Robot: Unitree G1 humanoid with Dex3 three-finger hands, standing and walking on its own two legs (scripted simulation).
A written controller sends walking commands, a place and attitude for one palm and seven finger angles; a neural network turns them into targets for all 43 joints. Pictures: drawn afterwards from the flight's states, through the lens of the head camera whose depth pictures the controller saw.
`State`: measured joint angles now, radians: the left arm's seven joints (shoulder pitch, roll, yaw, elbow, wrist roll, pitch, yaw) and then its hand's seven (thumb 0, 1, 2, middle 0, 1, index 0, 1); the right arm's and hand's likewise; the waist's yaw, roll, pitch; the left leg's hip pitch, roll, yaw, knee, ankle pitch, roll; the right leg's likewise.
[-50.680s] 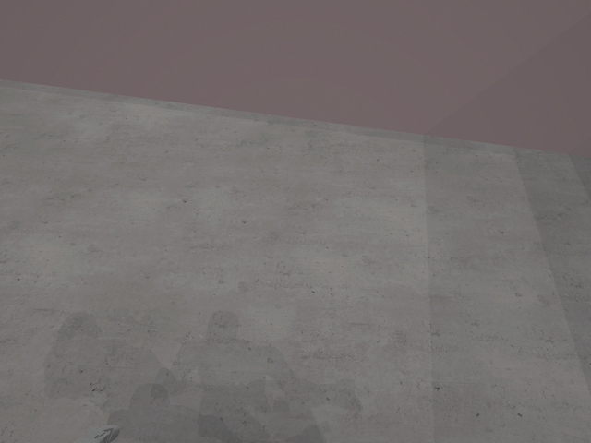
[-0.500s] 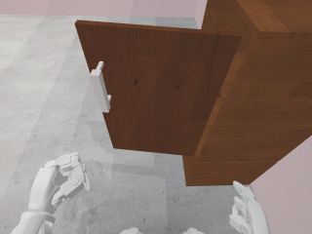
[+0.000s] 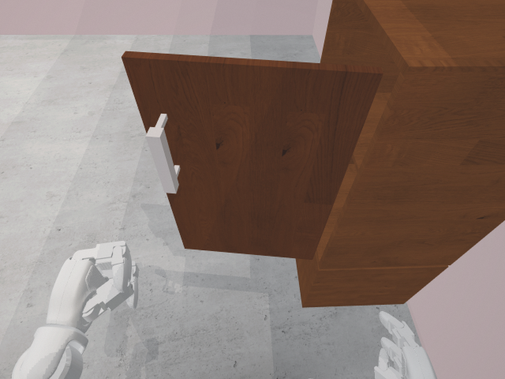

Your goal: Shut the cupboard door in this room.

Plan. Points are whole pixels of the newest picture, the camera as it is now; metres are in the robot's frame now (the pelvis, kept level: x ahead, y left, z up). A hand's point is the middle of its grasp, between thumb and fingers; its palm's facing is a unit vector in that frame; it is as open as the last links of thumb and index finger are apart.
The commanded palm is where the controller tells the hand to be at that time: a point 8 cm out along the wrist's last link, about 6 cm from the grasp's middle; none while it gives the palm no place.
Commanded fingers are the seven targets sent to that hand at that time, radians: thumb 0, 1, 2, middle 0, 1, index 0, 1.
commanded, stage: raise the hand and make a fist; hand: left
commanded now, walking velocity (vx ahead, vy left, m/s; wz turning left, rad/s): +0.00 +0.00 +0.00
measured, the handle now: (167, 155) +0.47 +0.19 +0.07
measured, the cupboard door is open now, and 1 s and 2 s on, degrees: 83 83 83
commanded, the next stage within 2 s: bring the fist close to the handle in 0.18 s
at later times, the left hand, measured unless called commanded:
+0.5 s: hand (141, 274) +0.24 +0.17 +0.08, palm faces -0.01 -1.00 -0.05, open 3.1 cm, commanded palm +0.23 +0.23 +0.08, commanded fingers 0.00 0.90 0.90 -1.30 -1.50 -1.30 -1.50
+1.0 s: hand (167, 223) +0.33 +0.16 +0.08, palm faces -0.02 -1.00 -0.04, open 3.1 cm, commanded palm +0.31 +0.21 +0.08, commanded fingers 0.00 0.90 0.90 -1.30 -1.50 -1.30 -1.50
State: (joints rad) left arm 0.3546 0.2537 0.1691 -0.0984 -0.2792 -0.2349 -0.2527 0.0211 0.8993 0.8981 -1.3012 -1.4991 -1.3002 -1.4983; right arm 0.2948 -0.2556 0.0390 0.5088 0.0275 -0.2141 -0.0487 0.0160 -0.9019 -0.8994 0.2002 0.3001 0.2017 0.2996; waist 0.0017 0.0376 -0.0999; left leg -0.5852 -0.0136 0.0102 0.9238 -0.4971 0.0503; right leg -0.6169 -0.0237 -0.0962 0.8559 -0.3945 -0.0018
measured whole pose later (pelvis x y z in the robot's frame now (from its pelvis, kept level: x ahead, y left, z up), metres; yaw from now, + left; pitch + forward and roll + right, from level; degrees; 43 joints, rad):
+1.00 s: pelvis +0.00 -0.02 +0.01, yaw +0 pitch +10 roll -1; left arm -0.10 0.25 0.18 0.33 -0.23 -0.28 -0.21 0.02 0.90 0.90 -1.30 -1.50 -1.30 -1.50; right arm 0.27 -0.26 0.03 0.60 0.03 -0.16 -0.05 0.01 -0.90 -0.90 0.20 0.30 0.20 0.30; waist -0.02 0.03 -0.08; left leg -0.57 -0.01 0.02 0.86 -0.46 0.03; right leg -0.63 -0.02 -0.08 0.83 -0.38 -0.03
